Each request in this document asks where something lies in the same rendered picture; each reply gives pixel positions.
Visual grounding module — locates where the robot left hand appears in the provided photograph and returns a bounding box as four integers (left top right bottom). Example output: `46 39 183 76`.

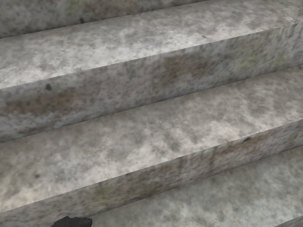
51 216 93 227

